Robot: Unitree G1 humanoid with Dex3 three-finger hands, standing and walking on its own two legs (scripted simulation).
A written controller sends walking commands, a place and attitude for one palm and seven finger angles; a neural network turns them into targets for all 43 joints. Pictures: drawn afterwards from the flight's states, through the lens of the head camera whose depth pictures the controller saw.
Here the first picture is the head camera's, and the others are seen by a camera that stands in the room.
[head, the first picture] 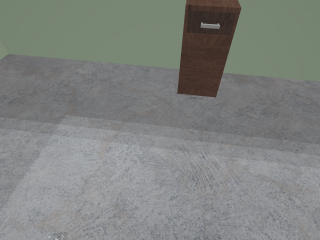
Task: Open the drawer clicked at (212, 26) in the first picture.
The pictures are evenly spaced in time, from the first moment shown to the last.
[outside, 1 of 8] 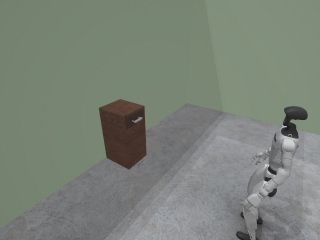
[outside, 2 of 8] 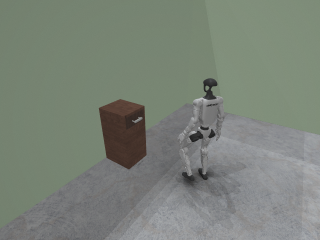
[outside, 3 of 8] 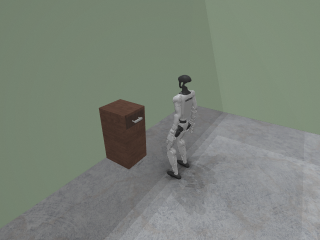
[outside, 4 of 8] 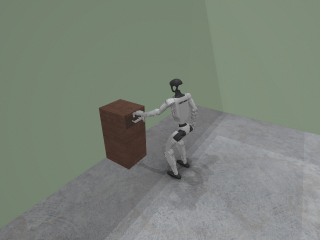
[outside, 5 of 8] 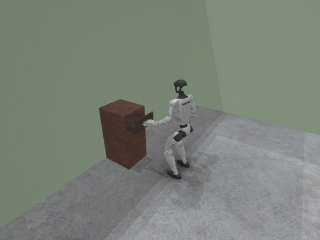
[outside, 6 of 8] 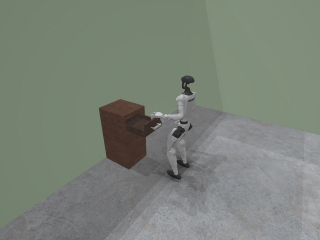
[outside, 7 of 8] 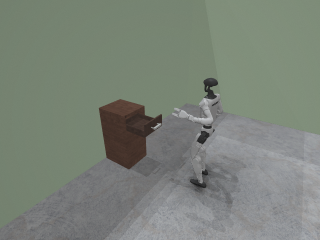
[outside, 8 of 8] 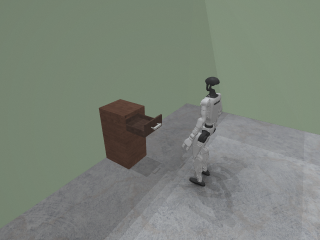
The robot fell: no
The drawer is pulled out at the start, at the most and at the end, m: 0.00 0.30 0.30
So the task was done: yes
